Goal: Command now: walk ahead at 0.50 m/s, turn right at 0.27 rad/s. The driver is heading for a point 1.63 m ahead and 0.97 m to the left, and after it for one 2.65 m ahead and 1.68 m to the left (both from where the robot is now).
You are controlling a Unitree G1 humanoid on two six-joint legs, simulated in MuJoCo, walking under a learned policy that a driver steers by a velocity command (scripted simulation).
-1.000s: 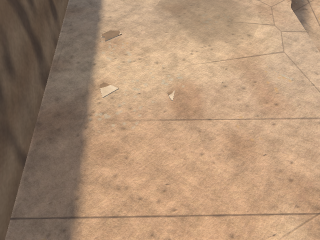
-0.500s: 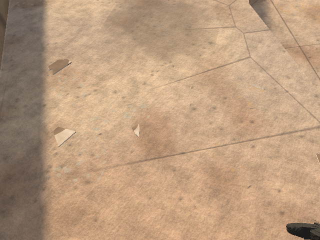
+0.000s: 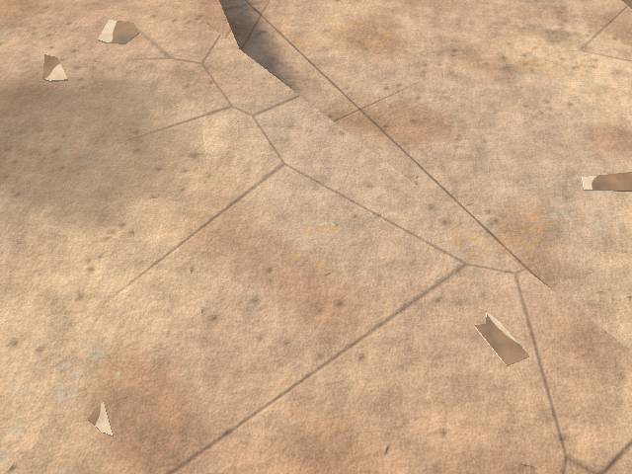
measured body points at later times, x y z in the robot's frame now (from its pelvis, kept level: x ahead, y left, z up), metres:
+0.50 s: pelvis +0.27 -0.04 +0.00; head +0.29 -0.04 +0.45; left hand +0.27 +0.25 -0.12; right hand +0.48 -0.28 -0.11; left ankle +0.40 +0.14 -0.68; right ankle +0.23 -0.15 -0.74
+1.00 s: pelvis +0.54 +0.08 +0.00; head +0.56 +0.11 +0.45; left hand +0.61 +0.40 -0.08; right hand +0.72 -0.15 -0.10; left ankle +0.48 +0.13 -0.74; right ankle +0.77 -0.03 -0.68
